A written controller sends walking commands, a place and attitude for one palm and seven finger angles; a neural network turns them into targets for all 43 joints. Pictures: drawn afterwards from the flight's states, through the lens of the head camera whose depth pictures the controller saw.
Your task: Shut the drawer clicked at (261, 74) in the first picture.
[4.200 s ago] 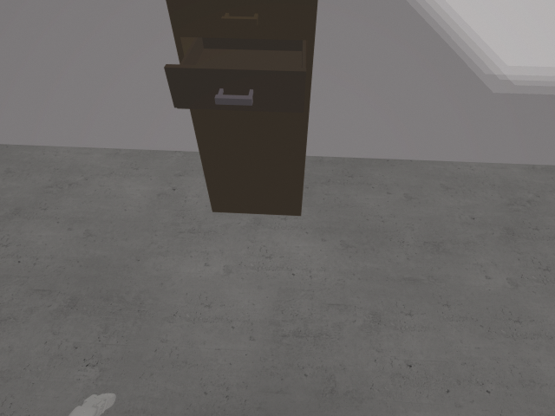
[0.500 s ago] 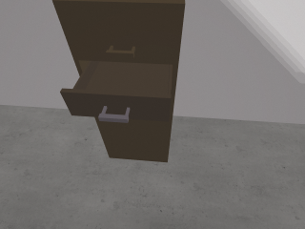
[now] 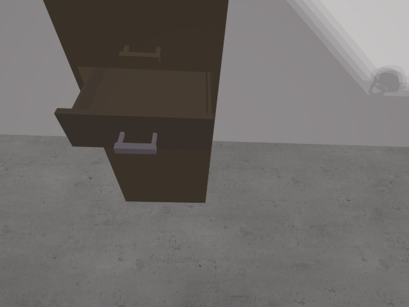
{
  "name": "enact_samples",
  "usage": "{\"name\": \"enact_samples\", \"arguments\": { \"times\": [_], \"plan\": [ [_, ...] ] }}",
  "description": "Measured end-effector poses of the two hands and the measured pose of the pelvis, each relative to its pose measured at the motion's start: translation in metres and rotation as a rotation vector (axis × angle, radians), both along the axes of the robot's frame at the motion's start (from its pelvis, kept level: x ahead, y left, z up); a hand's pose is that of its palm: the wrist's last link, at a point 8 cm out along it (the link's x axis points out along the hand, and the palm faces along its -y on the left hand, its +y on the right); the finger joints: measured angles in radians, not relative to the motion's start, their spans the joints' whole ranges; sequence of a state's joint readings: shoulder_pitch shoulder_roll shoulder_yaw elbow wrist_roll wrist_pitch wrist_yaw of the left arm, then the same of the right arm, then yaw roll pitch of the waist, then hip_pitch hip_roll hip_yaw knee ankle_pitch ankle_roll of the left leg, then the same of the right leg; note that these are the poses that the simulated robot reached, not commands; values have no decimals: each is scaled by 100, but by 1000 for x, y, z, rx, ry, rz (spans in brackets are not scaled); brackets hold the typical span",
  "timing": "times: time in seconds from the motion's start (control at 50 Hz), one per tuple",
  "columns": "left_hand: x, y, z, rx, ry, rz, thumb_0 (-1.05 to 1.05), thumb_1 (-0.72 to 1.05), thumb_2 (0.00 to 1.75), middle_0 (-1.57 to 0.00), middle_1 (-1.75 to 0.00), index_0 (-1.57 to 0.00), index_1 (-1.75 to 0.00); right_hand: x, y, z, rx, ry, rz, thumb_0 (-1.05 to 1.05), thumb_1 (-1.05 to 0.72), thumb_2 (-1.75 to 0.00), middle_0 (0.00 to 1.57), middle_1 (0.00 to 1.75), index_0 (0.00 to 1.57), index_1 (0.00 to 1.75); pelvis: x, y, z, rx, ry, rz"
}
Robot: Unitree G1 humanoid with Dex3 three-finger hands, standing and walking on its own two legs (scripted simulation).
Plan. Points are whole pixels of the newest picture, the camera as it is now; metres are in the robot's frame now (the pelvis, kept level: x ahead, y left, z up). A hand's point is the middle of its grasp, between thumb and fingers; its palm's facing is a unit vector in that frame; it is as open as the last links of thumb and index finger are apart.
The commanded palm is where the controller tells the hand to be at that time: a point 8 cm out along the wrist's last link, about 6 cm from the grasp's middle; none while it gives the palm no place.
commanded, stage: come to a stop and stand still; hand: left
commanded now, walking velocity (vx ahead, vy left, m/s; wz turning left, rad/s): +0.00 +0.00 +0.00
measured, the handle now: (137, 142) +0.50 +0.18 -0.02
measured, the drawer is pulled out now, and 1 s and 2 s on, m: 0.20 0.20 0.20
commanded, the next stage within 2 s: look again from close up in 0.76 s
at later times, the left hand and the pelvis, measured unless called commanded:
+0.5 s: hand out of the picture +0.07 +0.14 -0.18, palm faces +0.05 -0.97 -0.26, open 7.3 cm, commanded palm none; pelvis +0.04 -0.04 -0.01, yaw +1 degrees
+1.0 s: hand out of the picture +0.01 +0.14 -0.18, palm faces +0.07 -0.98 -0.19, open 7.4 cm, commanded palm none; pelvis +0.02 -0.03 -0.01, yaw +1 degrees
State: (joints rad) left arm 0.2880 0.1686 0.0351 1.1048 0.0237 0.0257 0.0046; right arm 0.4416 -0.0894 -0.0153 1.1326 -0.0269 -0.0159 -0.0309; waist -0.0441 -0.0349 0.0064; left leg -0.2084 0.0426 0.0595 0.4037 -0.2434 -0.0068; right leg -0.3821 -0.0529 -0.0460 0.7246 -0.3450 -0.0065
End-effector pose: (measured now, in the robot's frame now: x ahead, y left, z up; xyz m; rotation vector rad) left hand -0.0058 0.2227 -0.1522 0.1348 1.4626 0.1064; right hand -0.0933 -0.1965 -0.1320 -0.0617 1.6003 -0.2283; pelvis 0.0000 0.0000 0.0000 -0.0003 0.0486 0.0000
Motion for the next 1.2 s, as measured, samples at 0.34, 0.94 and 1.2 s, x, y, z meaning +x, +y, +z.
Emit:
{"name": "enact_samples", "arguments": {
  "times": [0.34, 0.94, 1.2],
  "plan": [
    [79, -22, 8, 108, -188, 5, 1, 94, 90, -20, -30, -20, -30, 140, -52, -44, 12, -257, 101, 2, -95, -89, 20, 30, 20, 30, 39, -29, -18, 11, -42, 2],
    [13, -36, 2, 40, -67, 67, 1, 91, 90, -20, -30, -20, -30, 99, -43, -28, 23, -154, 115, 0, -91, -89, 20, 30, 20, 30, 21, -32, -8, 5, -70, 20],
    [8, -29, 2, 39, -72, 67, 1, 91, 90, -20, -30, -20, -30, 81, -28, -27, 40, -131, 101, 0, -91, -89, 20, 30, 20, 30, 15, -24, -7, 7, -67, 19]
  ]
}}
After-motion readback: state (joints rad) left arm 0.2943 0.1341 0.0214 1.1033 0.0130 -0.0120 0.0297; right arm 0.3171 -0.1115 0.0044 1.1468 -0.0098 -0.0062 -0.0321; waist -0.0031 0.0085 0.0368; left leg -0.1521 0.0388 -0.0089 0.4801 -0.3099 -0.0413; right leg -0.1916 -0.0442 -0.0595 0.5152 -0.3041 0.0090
